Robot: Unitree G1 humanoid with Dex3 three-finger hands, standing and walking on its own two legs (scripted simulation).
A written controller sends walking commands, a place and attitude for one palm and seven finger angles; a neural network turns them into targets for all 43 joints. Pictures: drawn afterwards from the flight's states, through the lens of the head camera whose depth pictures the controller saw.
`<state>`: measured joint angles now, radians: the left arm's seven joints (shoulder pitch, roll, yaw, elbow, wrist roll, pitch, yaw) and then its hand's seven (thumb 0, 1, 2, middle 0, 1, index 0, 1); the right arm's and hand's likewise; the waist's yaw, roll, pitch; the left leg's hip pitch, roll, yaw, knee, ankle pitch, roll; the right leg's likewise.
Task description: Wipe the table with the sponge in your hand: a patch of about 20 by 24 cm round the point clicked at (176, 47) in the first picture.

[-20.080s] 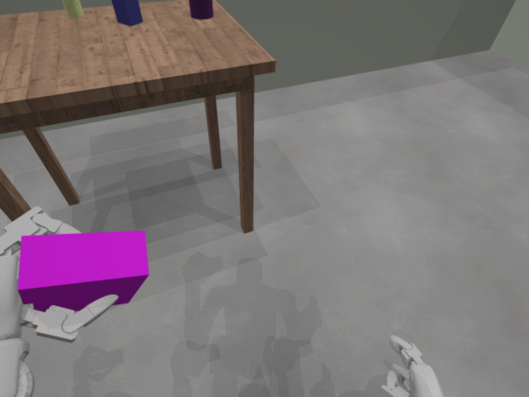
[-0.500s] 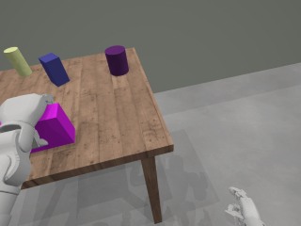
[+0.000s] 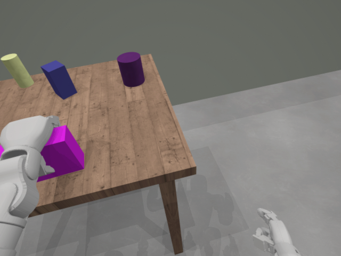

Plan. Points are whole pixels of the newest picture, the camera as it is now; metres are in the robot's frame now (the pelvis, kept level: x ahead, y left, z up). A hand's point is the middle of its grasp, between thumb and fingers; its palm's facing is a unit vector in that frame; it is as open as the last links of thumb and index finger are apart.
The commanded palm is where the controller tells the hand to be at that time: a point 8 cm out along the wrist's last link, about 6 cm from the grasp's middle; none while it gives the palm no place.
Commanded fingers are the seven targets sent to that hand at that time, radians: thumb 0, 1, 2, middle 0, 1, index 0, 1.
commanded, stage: wipe forward along the first lane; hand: left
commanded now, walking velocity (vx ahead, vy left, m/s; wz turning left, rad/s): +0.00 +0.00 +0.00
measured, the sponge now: (49, 160) +0.26 +0.34 +0.11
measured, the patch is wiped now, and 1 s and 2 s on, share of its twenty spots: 0.00 0.30 0.50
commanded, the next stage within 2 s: slide across to the middle lane in 1.86 s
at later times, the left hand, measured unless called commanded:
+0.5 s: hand (46, 133) +0.31 +0.36 +0.14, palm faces -0.07 +0.02 -1.00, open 9.6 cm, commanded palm +0.29 +0.36 +0.19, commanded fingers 0.00 0.10 1.30 -1.20 -1.60 -1.20 -1.60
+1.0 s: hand (51, 120) +0.36 +0.38 +0.14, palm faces -0.12 +0.04 -0.99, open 9.6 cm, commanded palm +0.34 +0.37 +0.17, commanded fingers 0.00 0.10 1.30 -1.20 -1.60 -1.20 -1.60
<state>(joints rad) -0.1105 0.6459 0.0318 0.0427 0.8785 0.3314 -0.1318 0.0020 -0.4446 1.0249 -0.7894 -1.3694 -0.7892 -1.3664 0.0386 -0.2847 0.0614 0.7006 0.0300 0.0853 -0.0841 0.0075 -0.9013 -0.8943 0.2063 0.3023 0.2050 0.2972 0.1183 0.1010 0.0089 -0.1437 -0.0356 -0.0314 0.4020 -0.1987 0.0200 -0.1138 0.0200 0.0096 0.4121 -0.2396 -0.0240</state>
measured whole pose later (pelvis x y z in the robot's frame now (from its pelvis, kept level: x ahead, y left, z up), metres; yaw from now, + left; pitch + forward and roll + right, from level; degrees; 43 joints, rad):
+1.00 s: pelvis +0.01 +0.00 +0.00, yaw +1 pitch +3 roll +0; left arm -0.56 0.72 0.06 0.68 0.98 0.07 -0.14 0.02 -0.49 1.09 -0.79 -1.35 -0.79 -1.39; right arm 0.19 -0.30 0.01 0.73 0.05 0.12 -0.10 0.00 -0.90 -0.89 0.21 0.30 0.21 0.30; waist 0.04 0.07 -0.04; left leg -0.31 -0.03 -0.04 0.48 -0.23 0.02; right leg -0.26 0.02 -0.01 0.46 -0.26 -0.02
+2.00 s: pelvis +0.02 +0.01 -0.01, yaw -1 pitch +11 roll -1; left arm -0.86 0.88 0.09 1.09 1.08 -0.11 -0.07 0.02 -0.50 1.10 -0.80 -1.35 -0.79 -1.40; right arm 0.34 -0.31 -0.02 0.75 0.06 0.15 -0.08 0.00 -0.90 -0.89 0.21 0.30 0.21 0.30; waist -0.03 0.05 -0.07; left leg -0.46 -0.02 -0.02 0.54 -0.26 0.04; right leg -0.40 0.03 0.02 0.47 -0.26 -0.01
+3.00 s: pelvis +0.03 +0.01 +0.00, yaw -1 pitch +5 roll +0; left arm -0.73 0.62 -0.01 0.84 1.01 0.14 -0.05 0.00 -0.49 1.10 -0.78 -1.38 -0.77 -1.43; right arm 0.23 -0.30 0.01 0.76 0.06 0.15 -0.06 0.00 -0.90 -0.89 0.21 0.30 0.20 0.30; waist -0.01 0.07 -0.07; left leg -0.27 -0.03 -0.01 0.41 -0.24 0.03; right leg -0.23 0.02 0.03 0.40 -0.26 -0.02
